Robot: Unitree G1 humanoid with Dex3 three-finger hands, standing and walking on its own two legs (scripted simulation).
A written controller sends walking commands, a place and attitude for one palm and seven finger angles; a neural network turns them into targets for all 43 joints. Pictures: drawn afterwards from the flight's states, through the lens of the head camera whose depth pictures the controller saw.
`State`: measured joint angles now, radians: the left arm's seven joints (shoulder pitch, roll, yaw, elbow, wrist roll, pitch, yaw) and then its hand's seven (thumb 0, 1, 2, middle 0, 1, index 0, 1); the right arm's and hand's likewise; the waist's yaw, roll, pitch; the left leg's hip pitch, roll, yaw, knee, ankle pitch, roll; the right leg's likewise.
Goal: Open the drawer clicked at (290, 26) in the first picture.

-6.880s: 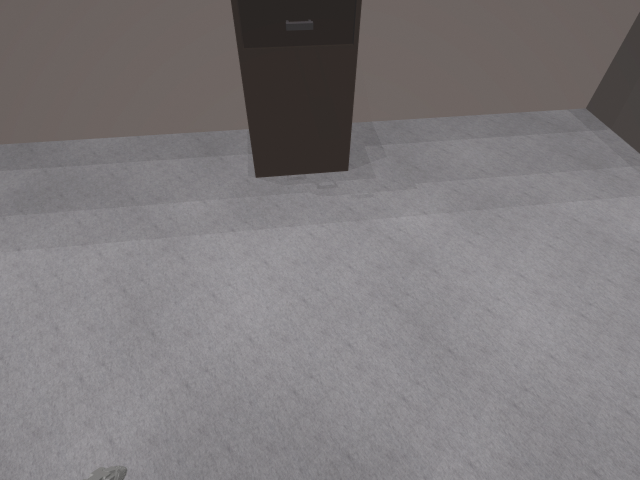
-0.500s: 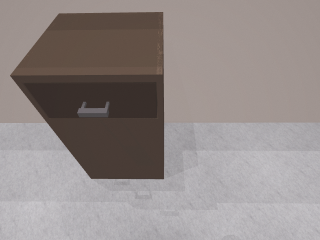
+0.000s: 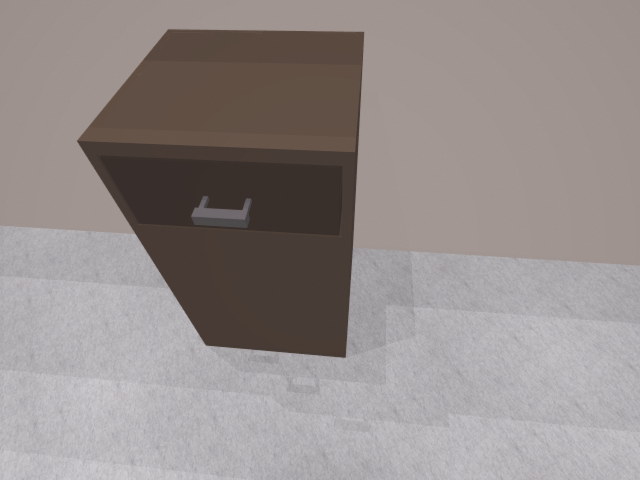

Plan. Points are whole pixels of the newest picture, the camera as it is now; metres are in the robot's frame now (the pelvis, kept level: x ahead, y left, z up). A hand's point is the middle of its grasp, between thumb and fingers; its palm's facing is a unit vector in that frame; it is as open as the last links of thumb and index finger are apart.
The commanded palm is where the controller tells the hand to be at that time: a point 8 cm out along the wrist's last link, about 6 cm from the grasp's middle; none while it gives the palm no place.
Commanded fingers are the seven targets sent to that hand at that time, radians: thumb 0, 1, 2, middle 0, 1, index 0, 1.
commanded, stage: come to a stop and stand still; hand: left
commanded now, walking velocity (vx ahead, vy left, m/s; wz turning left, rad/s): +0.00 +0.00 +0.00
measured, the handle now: (223, 209) +0.55 +0.25 -0.05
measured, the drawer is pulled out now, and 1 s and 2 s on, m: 0.00 0.00 0.00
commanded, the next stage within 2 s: look again from close up in 0.66 s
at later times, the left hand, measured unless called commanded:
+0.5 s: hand out of the picture +0.03 +0.21 -0.18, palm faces +0.03 -0.98 -0.18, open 7.3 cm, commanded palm none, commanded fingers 0.00 0.90 0.90 -0.20 -0.30 -0.20 -0.30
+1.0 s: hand out of the picture +0.04 +0.21 -0.18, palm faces +0.01 -0.97 -0.22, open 7.3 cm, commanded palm none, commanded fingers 0.00 0.90 0.90 -0.20 -0.30 -0.20 -0.30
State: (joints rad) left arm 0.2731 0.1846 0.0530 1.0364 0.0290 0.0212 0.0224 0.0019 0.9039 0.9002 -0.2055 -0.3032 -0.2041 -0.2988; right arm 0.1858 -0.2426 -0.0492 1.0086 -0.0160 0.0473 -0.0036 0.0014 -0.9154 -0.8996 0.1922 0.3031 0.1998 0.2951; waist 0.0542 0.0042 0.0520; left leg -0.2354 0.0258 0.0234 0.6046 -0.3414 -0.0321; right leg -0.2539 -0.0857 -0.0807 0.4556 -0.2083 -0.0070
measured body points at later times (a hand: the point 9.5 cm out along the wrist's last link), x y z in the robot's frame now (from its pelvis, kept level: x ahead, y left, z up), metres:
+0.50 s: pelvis +0.02 +0.04 +0.00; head +0.04 +0.05 +0.45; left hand +0.03 +0.26 -0.17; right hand +0.02 -0.19 -0.16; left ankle -0.03 +0.15 -0.74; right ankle +0.02 -0.11 -0.74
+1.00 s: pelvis +0.03 +0.03 -0.01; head +0.03 +0.01 +0.44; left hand +0.04 +0.26 -0.17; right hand +0.03 -0.19 -0.18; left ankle -0.03 +0.15 -0.74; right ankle +0.02 -0.11 -0.74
